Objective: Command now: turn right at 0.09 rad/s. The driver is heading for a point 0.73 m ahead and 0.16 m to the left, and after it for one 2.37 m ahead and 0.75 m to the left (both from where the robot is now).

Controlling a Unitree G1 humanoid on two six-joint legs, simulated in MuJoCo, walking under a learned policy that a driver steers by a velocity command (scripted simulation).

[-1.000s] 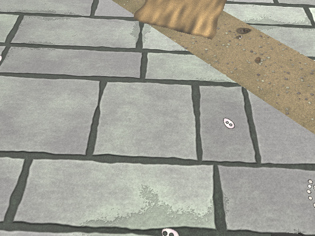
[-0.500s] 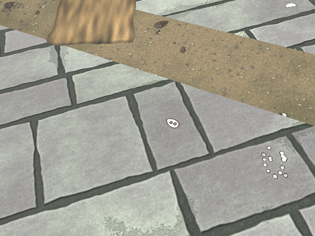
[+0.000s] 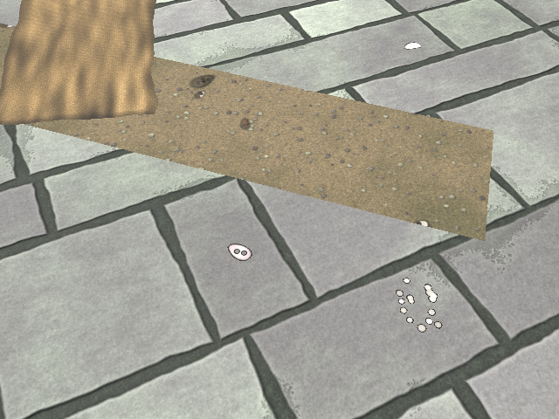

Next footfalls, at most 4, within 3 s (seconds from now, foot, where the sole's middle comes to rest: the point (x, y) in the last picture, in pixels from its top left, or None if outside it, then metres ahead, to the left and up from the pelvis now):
0.02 right None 0.02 -0.14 -0.77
0.90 right None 0.40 -0.13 -0.77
1.38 left None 0.34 0.11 -0.78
1.84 right None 0.44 -0.10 -0.78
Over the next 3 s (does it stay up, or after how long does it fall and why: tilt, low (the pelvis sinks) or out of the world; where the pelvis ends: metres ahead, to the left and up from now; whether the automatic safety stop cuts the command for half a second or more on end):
stays up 0.63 0.12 -0.01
